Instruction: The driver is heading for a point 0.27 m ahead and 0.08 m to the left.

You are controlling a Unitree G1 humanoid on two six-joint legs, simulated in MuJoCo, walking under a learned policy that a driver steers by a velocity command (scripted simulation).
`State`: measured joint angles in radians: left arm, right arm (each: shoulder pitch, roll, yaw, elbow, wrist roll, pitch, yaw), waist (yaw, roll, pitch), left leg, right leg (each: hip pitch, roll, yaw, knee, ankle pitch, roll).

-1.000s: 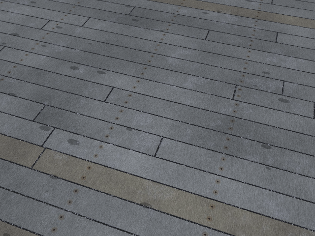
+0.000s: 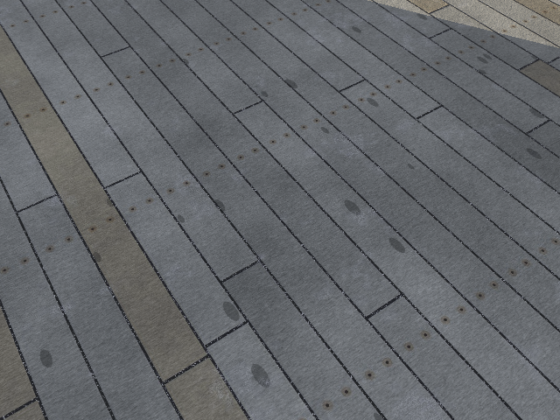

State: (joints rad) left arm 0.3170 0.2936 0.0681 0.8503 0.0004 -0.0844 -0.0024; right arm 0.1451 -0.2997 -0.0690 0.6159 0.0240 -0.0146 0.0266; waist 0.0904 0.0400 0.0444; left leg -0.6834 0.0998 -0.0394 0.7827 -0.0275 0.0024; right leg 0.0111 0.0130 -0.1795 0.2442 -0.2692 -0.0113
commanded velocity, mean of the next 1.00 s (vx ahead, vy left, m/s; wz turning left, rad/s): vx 0.15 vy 0.00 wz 0.18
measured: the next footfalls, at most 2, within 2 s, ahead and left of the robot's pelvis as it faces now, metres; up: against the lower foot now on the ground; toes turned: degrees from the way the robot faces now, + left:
left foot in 0.14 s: +0.25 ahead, +0.14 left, +0.00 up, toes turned +7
right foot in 0.56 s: +0.33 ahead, -0.09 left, +0.00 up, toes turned +8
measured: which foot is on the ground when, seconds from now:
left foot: up 0.00-0.12, down 0.14-1.00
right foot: down 0.00-0.14, up 0.16-0.54, down 0.56-1.00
